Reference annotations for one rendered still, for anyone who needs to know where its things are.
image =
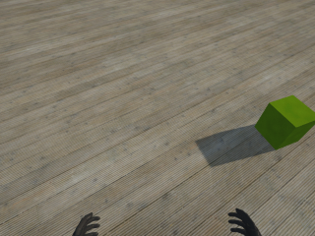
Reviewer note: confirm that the carton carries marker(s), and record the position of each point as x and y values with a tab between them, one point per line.
285	121

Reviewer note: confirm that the robot right hand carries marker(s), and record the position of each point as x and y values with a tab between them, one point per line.
246	222

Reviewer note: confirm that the robot left hand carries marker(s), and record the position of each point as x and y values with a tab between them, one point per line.
83	226

